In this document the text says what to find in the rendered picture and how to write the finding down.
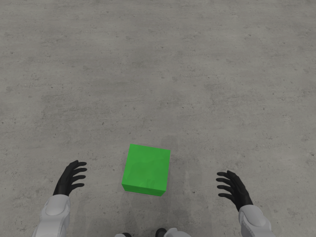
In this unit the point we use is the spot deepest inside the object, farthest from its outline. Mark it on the right robot shin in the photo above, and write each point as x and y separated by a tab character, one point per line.
170	230

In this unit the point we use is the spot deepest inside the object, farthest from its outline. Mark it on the carton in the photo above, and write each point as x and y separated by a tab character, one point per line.
146	170

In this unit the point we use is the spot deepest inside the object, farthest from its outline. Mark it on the robot right hand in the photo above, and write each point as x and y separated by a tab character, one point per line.
239	195

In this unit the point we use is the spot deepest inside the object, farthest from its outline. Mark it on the left robot forearm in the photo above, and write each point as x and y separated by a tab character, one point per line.
54	218

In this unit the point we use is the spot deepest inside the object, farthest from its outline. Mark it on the robot left hand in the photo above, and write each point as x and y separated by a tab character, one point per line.
64	185

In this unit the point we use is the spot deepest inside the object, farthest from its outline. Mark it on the right robot forearm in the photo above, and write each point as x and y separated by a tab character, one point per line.
253	223

